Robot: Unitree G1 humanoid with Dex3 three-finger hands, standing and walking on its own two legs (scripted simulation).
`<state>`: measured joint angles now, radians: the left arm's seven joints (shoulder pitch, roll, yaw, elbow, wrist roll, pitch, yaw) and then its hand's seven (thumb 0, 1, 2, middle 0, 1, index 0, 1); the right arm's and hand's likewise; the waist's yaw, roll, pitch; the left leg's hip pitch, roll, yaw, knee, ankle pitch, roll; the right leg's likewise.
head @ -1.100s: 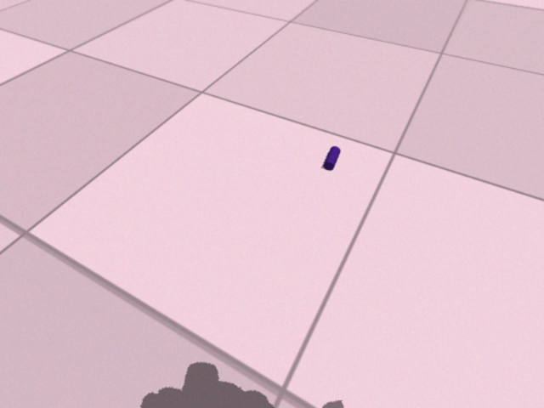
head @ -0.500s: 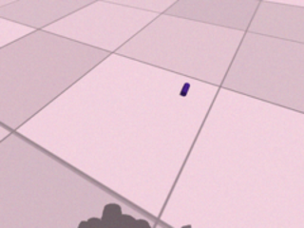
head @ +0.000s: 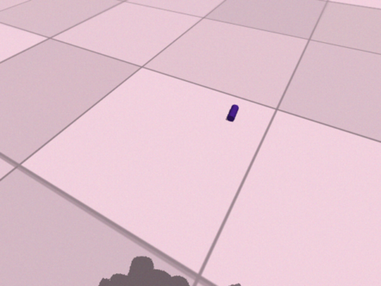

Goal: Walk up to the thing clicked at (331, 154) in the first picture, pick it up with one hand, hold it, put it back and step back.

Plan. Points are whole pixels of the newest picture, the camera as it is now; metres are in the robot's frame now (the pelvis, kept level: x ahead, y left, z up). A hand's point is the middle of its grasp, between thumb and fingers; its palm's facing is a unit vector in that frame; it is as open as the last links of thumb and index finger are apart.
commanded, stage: stand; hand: left
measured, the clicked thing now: (232, 112) +1.42 -0.25 -0.75
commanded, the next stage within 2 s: walk up in 0.02 s
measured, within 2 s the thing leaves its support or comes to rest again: neither
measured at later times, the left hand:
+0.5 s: hand (74, 217) +0.31 +0.35 -0.13, palm faces -0.39 -0.81 -0.44, open 7.4 cm
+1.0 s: hand (139, 134) +0.63 +0.23 -0.15, palm faces -0.65 -0.57 -0.50, open 7.4 cm
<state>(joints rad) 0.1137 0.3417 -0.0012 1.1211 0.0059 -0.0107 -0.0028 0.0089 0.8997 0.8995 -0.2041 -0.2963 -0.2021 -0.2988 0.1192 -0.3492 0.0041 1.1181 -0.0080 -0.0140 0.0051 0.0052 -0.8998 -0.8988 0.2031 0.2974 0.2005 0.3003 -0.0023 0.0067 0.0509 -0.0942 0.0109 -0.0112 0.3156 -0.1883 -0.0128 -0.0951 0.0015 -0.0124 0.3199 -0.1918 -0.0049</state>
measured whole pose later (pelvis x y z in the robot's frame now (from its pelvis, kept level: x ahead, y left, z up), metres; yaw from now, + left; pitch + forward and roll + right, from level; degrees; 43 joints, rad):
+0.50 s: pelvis +0.11 +0.09 +0.00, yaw -23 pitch +0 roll -1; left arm 0.24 0.49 0.08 1.00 -0.02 -0.02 -0.04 0.01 0.90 0.90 -0.20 -0.30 -0.20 -0.30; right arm 0.25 -0.44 -0.09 0.88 -0.05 -0.01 0.11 0.01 -0.90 -0.90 0.20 0.30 0.20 0.30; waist -0.07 0.02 0.02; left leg -0.11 0.03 0.03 0.37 -0.27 0.03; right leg -0.51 -0.04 -0.07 0.98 -0.34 0.01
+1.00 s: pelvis +0.39 +0.07 -0.03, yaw -46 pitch -2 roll -2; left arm 0.34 0.38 0.01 0.87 0.00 -0.09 0.05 0.01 0.89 0.90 -0.21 -0.30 -0.21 -0.30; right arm 0.14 -0.49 -0.09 0.70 -0.06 0.04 0.17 0.01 -0.90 -0.90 0.20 0.30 0.20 0.30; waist -0.03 0.15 0.09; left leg -0.61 0.14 -0.11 0.88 -0.24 -0.01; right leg -0.20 -0.07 0.11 0.61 -0.39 0.07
